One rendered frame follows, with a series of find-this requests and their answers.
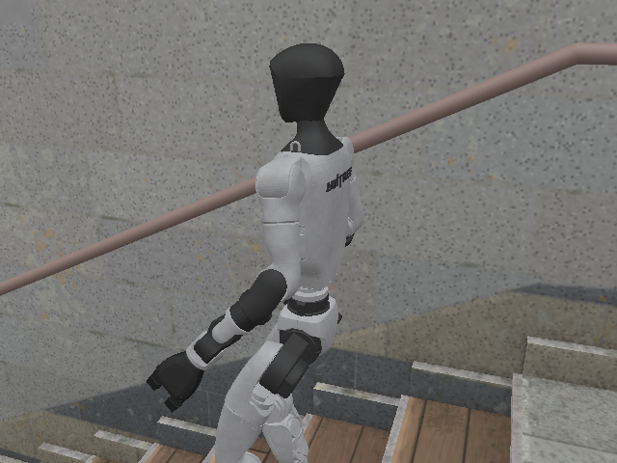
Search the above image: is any right robot upper arm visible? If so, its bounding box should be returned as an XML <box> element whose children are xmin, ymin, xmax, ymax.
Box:
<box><xmin>336</xmin><ymin>137</ymin><xmax>364</xmax><ymax>236</ymax></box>

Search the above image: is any left robot upper arm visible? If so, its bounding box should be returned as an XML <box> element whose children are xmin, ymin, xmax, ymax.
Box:
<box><xmin>255</xmin><ymin>155</ymin><xmax>306</xmax><ymax>302</ymax></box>

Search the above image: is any humanoid robot torso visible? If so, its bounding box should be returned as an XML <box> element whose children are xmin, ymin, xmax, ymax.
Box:
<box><xmin>270</xmin><ymin>141</ymin><xmax>352</xmax><ymax>365</ymax></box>

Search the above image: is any robot left hand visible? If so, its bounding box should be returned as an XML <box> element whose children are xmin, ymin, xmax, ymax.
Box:
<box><xmin>147</xmin><ymin>351</ymin><xmax>204</xmax><ymax>412</ymax></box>

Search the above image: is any left robot forearm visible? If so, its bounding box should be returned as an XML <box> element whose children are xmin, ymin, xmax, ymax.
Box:
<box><xmin>186</xmin><ymin>269</ymin><xmax>287</xmax><ymax>370</ymax></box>

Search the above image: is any robot right shin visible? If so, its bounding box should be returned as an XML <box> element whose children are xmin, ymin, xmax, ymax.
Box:
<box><xmin>262</xmin><ymin>394</ymin><xmax>309</xmax><ymax>463</ymax></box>

